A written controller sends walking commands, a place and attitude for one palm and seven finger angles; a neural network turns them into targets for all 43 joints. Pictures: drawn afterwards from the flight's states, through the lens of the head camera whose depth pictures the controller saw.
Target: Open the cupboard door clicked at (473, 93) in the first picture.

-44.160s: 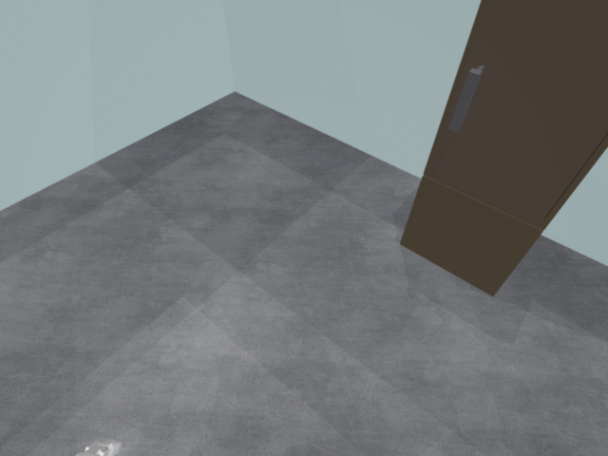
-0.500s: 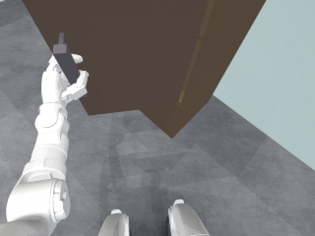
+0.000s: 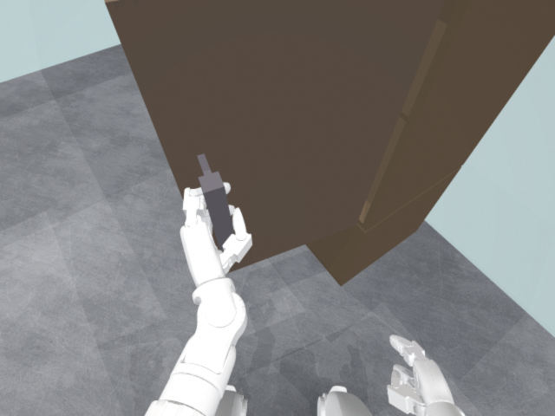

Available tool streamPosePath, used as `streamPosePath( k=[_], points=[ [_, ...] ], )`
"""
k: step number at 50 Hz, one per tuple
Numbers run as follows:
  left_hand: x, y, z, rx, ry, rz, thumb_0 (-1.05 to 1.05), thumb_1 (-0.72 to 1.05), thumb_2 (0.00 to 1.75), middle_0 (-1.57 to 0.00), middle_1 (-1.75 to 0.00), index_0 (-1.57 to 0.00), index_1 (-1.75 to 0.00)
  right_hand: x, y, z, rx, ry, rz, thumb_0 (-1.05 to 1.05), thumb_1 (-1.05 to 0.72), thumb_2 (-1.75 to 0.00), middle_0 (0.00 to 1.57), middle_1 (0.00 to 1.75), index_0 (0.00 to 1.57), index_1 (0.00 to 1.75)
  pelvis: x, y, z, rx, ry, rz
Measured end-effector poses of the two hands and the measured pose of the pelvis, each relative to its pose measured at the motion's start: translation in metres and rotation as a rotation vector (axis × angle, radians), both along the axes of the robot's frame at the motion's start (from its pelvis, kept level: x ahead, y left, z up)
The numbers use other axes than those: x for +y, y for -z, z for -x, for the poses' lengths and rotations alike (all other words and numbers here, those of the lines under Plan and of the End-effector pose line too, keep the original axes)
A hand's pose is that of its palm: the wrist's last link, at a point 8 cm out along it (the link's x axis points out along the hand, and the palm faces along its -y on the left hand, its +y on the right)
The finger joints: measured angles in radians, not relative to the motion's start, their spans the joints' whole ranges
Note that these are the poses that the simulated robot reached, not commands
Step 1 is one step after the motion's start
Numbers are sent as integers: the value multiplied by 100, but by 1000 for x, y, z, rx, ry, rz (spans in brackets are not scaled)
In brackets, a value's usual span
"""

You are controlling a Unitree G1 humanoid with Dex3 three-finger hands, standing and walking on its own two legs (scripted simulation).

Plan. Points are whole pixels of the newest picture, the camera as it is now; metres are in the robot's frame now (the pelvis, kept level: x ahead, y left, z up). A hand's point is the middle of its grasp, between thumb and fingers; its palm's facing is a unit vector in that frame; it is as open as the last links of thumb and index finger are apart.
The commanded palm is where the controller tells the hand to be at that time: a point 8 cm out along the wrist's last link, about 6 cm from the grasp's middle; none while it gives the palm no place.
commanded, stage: pull the door open along its arc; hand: left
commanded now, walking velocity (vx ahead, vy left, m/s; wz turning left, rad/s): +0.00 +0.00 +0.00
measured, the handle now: (216, 206) +0.40 +0.12 +0.05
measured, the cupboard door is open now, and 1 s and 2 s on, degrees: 77 93 94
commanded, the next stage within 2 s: open thumb and fingers to let go in 0.62 s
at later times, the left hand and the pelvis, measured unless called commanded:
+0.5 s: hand (263, 267) +0.31 +0.04 +0.05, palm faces +0.31 -0.95 +0.01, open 6.7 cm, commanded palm +0.23 +0.07 +0.04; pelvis -0.01 -0.02 +0.01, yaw -1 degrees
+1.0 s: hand (271, 281) +0.29 +0.03 +0.05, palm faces +0.30 -0.95 -0.05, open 8.0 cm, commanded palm +0.24 +0.06 +0.04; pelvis -0.01 -0.03 +0.00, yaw +2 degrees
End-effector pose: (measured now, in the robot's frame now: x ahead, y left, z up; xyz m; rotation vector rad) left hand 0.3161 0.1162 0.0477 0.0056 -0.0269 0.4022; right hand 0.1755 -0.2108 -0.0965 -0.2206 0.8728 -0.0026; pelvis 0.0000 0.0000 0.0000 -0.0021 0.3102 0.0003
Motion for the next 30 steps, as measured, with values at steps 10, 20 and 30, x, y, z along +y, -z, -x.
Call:
streamPosePath(
  k=[10, 20, 30],
  points=[
    [0, -2, 1, 21, 2, -14, 1, 66, 77, -29, -129, -27, -131, -16, 7, 38, 67, 43, 3, 1, -90, -90, 20, 30, 20, 29, -12, -5, 9, -23, -6, -8],
    [-14, -3, 21, 34, 32, 10, 2, 66, 72, -27, -129, -27, -130, -46, 8, 87, 157, 121, 29, 1, -90, -90, 20, 30, 20, 29, -16, -10, 9, -38, 13, -19],
    [-50, -7, 68, 70, 207, -5, 3, 63, 67, -25, -128, -28, -130, -32, -8, 48, -12, 92, -29, 2, -90, -90, 20, 30, 20, 29, -19, -12, 2, -59, 17, -21]
  ],
)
